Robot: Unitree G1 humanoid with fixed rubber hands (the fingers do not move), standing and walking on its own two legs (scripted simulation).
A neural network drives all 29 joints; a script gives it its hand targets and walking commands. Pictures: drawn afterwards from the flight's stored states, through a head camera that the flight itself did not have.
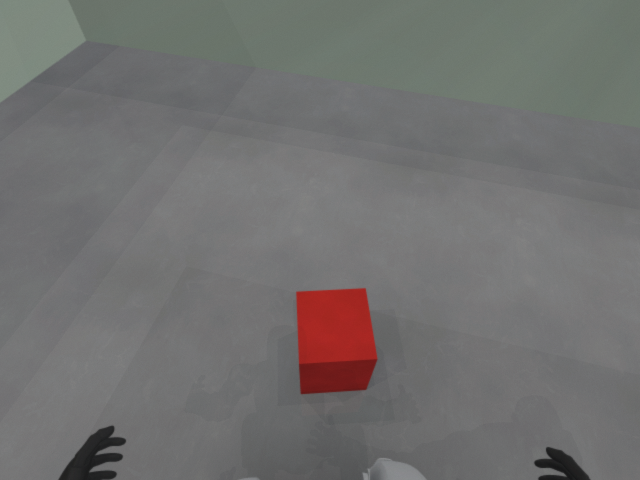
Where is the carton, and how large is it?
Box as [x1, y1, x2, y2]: [296, 288, 376, 393]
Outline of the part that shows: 365,288 296,292 301,393 356,390 366,388 376,361 376,353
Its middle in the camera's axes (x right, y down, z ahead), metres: +0.04 +0.30 +1.14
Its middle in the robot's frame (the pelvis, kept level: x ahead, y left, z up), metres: +0.55 -0.05 -0.61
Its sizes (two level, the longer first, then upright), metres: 0.210 0.200 0.250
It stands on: the floor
